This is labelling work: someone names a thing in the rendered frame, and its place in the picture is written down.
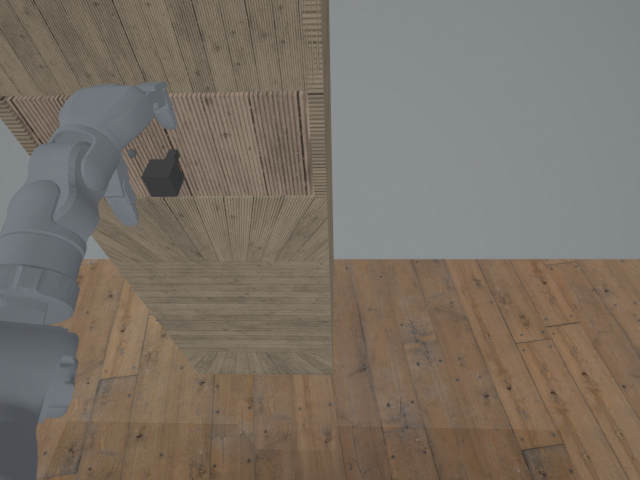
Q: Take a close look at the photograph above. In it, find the handle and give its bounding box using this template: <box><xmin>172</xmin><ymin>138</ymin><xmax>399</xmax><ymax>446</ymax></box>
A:
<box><xmin>142</xmin><ymin>149</ymin><xmax>184</xmax><ymax>197</ymax></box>

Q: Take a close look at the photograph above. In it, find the left robot hand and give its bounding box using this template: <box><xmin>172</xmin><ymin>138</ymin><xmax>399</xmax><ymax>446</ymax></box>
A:
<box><xmin>59</xmin><ymin>82</ymin><xmax>177</xmax><ymax>226</ymax></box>

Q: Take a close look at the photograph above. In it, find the drawer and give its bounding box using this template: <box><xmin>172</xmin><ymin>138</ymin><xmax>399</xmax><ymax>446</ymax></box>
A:
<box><xmin>5</xmin><ymin>91</ymin><xmax>313</xmax><ymax>197</ymax></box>

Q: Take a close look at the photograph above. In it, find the cabinet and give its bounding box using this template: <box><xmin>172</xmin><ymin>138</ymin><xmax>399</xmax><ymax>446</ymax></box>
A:
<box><xmin>0</xmin><ymin>0</ymin><xmax>334</xmax><ymax>375</ymax></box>

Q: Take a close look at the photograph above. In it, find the left robot upper arm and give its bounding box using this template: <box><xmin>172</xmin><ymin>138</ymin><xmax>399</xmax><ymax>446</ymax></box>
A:
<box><xmin>0</xmin><ymin>321</ymin><xmax>79</xmax><ymax>480</ymax></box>

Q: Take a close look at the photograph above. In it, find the left robot forearm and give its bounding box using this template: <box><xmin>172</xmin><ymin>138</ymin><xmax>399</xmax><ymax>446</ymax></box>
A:
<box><xmin>0</xmin><ymin>124</ymin><xmax>120</xmax><ymax>325</ymax></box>

